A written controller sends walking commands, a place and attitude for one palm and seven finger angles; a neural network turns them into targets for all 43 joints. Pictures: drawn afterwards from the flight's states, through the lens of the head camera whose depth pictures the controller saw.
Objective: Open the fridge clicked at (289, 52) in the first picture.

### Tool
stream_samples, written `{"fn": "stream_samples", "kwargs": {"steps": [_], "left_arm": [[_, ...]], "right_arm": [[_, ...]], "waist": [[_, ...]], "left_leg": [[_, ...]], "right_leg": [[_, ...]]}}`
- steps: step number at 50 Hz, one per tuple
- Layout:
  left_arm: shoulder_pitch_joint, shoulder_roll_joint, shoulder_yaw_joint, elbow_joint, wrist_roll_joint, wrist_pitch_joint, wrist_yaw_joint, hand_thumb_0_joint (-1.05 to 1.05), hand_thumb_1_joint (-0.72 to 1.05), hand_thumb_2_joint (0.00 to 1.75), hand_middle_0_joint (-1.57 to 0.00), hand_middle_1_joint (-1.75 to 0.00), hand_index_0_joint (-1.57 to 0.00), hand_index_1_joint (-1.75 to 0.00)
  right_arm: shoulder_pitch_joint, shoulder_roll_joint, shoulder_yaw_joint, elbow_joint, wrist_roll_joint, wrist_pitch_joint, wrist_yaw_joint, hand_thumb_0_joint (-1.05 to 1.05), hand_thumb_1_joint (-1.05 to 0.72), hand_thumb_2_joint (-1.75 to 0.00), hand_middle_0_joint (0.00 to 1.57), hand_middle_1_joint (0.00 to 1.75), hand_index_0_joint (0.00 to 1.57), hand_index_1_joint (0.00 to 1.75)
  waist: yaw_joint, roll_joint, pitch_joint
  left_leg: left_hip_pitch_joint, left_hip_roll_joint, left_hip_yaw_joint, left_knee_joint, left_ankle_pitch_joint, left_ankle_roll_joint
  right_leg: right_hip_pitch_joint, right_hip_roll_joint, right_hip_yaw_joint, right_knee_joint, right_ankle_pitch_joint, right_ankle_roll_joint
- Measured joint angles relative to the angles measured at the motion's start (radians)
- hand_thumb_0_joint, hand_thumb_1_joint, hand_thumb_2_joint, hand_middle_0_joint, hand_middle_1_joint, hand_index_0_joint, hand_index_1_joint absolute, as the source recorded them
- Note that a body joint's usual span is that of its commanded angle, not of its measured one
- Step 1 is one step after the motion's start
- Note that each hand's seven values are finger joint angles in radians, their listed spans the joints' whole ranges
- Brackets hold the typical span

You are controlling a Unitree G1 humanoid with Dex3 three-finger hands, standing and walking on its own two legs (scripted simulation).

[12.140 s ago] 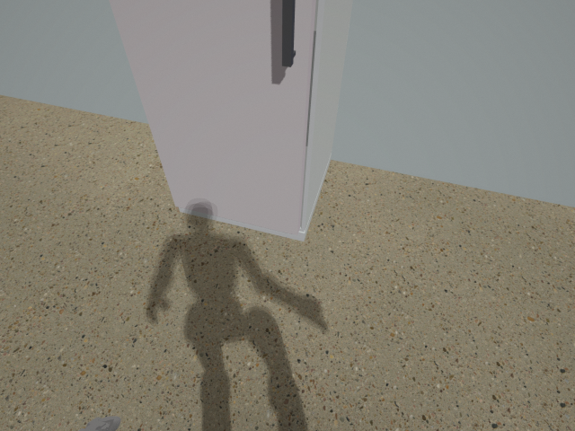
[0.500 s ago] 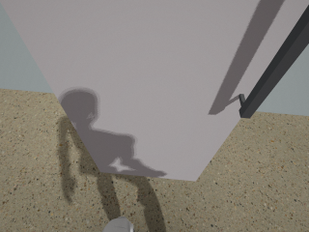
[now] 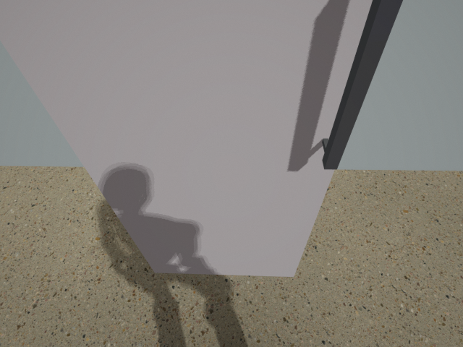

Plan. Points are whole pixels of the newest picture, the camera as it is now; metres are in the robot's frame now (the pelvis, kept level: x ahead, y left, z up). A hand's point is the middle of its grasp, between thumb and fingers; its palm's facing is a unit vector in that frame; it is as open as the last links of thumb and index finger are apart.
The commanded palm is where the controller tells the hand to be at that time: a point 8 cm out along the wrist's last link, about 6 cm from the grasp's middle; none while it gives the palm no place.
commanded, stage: come to a stop and stand still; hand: right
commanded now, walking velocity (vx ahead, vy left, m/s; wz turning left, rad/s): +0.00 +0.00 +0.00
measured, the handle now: (352, 80) +0.45 -0.17 +0.24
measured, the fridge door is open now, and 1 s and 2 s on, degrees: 0 0 0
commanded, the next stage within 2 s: look again from close up in 1.18 s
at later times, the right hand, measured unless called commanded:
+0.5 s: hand out of the picture -0.06 -0.12 -0.18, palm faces +0.04 +0.99 -0.11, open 7.4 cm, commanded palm none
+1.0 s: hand out of the picture -0.04 -0.18 -0.18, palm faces +0.04 +0.98 -0.19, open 7.4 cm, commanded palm none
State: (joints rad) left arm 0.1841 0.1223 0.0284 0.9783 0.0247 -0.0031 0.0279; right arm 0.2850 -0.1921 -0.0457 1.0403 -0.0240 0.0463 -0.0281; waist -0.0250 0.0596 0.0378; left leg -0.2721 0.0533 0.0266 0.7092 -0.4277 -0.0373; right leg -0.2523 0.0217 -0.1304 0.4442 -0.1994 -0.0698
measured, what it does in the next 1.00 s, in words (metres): steps on the spot: left foot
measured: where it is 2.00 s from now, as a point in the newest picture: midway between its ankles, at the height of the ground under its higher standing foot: outside the picture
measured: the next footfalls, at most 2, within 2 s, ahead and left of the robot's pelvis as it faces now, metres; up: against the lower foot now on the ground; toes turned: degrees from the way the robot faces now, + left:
left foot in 0.04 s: +0.00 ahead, +0.13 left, +0.00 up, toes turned +3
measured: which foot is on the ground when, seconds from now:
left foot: up 0.00-0.02, down 0.04-1.00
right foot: down 0.00-1.00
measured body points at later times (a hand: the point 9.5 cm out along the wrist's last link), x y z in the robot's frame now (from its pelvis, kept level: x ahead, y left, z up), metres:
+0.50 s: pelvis -0.04 +0.02 +0.00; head -0.04 +0.01 +0.45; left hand -0.10 +0.22 -0.15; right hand -0.06 -0.17 -0.17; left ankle -0.04 +0.13 -0.74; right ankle +0.03 -0.08 -0.74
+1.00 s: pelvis -0.05 -0.01 -0.01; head -0.07 -0.02 +0.44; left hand -0.02 +0.22 -0.15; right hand -0.04 -0.23 -0.16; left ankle -0.04 +0.13 -0.74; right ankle +0.03 -0.08 -0.74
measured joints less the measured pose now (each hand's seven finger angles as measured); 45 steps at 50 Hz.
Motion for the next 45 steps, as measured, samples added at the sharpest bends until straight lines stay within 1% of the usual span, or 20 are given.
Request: {"fn": "stream_samples", "kwargs": {"steps": [2,3,5,6,11,16,23,32,34,36,38,40,45], "left_arm": [[0.007,0.002,-0.001,0.015,-0.005,-0.002,-0.001,-0.01,0.92,0.89,-0.20,-0.30,-0.20,-0.30],[0.008,0.007,0.002,0.026,-0.011,-0.002,0.000,-0.01,0.92,0.89,-0.20,-0.30,-0.20,-0.30],[0.011,0.028,0.010,0.049,-0.016,0.001,0.001,-0.01,0.94,0.89,-0.20,-0.30,-0.20,-0.30],[0.016,0.035,0.009,0.060,-0.015,0.004,-0.001,-0.01,0.94,0.89,-0.20,-0.30,-0.20,-0.30],[0.062,0.041,-0.003,0.119,-0.010,0.016,-0.009,-0.01,0.93,0.89,-0.20,-0.30,-0.20,-0.30],[0.119,0.021,-0.013,0.162,-0.006,0.024,-0.009,0.00,0.92,0.89,-0.20,-0.30,-0.20,-0.30],[0.185,-0.021,-0.019,0.192,-0.003,0.023,-0.007,0.00,0.91,0.89,-0.20,-0.30,-0.20,-0.30],[0.203,-0.060,-0.020,0.196,-0.003,0.014,-0.002,0.00,0.91,0.89,-0.20,-0.30,-0.20,-0.30],[0.189,-0.048,-0.026,0.174,-0.004,0.016,-0.009,0.00,0.91,0.89,-0.20,-0.30,-0.20,-0.30],[0.173,-0.034,-0.028,0.141,-0.006,0.009,-0.010,0.00,0.90,0.89,-0.20,-0.30,-0.20,-0.30],[0.164,-0.025,-0.026,0.113,-0.007,-0.001,-0.011,0.00,0.91,0.89,-0.20,-0.30,-0.20,-0.30],[0.156,-0.012,-0.026,0.093,0.001,0.000,-0.007,0.01,0.91,0.89,-0.20,-0.30,-0.20,-0.30],[0.140,0.029,-0.015,0.059,0.002,0.012,-0.012,0.02,0.93,0.89,-0.20,-0.30,-0.20,-0.30]], "right_arm": [[0.016,0.006,0.010,0.015,0.003,-0.012,-0.001,0.01,-0.92,-0.90,0.19,0.29,0.19,0.30],[0.018,0.013,0.014,0.028,0.003,-0.019,-0.003,0.01,-0.92,-0.90,0.19,0.29,0.19,0.30],[0.022,0.035,0.027,0.048,0.005,-0.030,-0.005,0.01,-0.92,-0.90,0.19,0.29,0.19,0.30],[0.028,0.042,0.033,0.054,0.006,-0.037,-0.004,0.01,-0.92,-0.90,0.19,0.29,0.19,0.30],[0.045,0.059,0.050,0.074,0.010,-0.045,-0.001,0.01,-0.91,-0.90,0.19,0.29,0.20,0.30],[0.045,0.073,0.054,0.083,0.012,-0.046,0.000,0.01,-0.91,-0.90,0.19,0.29,0.20,0.30],[0.050,0.084,0.051,0.087,0.015,-0.049,0.000,0.01,-0.91,-0.90,0.20,0.29,0.20,0.30],[0.065,0.091,0.045,0.093,0.014,-0.052,-0.005,0.01,-0.91,-0.90,0.19,0.29,0.20,0.30],[0.068,0.100,0.056,0.088,0.006,-0.068,-0.016,0.01,-0.91,-0.90,0.19,0.29,0.20,0.30],[0.078,0.104,0.063,0.081,0.008,-0.083,-0.020,0.01,-0.91,-0.90,0.20,0.29,0.20,0.30],[0.086,0.099,0.063,0.074,0.010,-0.081,-0.021,0.01,-0.91,-0.90,0.20,0.29,0.20,0.30],[0.086,0.091,0.061,0.061,0.008,-0.071,-0.021,0.01,-0.91,-0.90,0.20,0.29,0.20,0.30],[0.077,0.064,0.051,0.005,0.001,-0.058,-0.020,0.01,-0.91,-0.90,0.20,0.29,0.20,0.30]], "waist": [[0.001,0.000,0.000],[0.000,-0.009,0.003],[0.010,-0.044,0.012],[0.014,-0.052,0.010],[0.022,-0.049,-0.005],[0.029,-0.039,-0.017],[0.038,-0.033,-0.020],[0.039,-0.035,-0.020],[0.034,-0.061,-0.008],[0.043,-0.076,0.001],[0.050,-0.075,-0.007],[0.051,-0.076,-0.020],[0.039,-0.072,-0.050]], "left_leg": [[0.073,0.007,0.000,-0.164,0.088,0.003],[0.091,0.003,0.000,-0.207,0.107,0.019],[0.108,-0.014,0.011,-0.229,0.126,0.027],[0.113,-0.019,0.014,-0.238,0.133,0.027],[0.134,-0.033,0.023,-0.265,0.155,0.036],[0.132,-0.045,0.031,-0.277,0.170,0.046],[0.114,-0.053,0.038,-0.274,0.178,0.053],[0.096,-0.053,0.037,-0.268,0.179,0.052],[0.090,-0.068,0.040,-0.268,0.184,0.051],[0.085,-0.070,0.037,-0.251,0.181,0.048],[0.083,-0.060,0.035,-0.221,0.163,0.042],[0.081,-0.051,0.035,-0.196,0.146,0.037],[0.059,-0.030,0.028,-0.159,0.128,0.028]], "right_leg": [[-0.011,0.006,-0.009,0.012,0.001,0.005],[-0.016,0.002,-0.013,0.022,-0.002,0.010],[-0.007,-0.014,-0.002,0.015,0.009,0.016],[0.000,-0.018,0.002,0.004,0.018,0.020],[0.021,-0.029,0.011,-0.030,0.047,0.032],[0.015,-0.039,0.020,-0.034,0.061,0.040],[-0.007,-0.048,0.027,-0.026,0.068,0.045],[-0.025,-0.049,0.026,-0.018,0.066,0.043],[-0.057,-0.065,0.035,0.036,0.045,0.050],[-0.067,-0.069,0.034,0.069,0.027,0.043],[-0.064,-0.060,0.031,0.085,0.016,0.030],[-0.064,-0.052,0.030,0.103,0.005,0.021],[-0.075,-0.033,0.021,0.117,-0.002,0.004]]}}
